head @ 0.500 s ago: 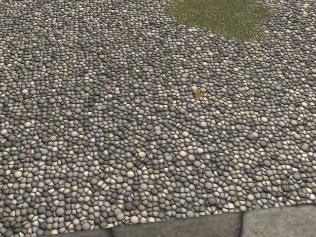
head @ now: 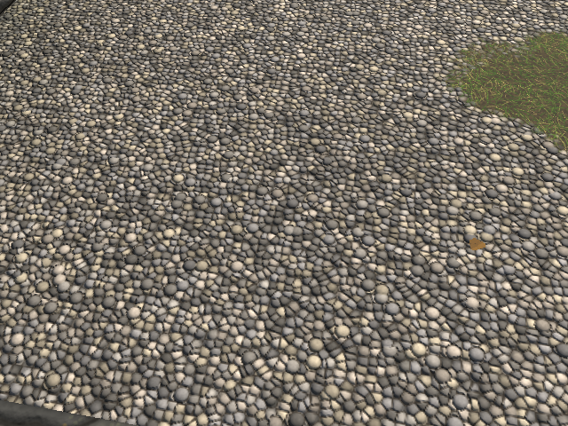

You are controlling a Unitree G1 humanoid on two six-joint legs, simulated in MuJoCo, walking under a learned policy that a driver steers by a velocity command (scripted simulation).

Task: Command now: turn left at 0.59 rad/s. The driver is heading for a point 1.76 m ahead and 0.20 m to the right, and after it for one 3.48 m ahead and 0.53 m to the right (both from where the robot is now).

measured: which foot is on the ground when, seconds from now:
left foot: up 0.00-0.28, down 0.30-1.00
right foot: down 0.00-0.30, up 0.32-0.60, down 0.62-0.84, up 0.86-1.00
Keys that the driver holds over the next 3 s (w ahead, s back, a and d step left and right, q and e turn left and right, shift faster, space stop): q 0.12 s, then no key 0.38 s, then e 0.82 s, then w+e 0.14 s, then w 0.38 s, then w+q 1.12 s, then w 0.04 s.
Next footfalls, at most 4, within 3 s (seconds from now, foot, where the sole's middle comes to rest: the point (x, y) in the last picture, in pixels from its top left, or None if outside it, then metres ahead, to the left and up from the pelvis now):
0.30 left None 0.02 0.15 -0.77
0.62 right None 0.05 -0.10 -0.77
1.14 right None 0.00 -0.12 -0.77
1.64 left None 0.12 0.08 -0.77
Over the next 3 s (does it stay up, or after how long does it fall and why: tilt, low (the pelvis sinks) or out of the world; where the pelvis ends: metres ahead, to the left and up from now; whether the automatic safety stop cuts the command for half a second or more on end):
stays up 0.70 -0.18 0.00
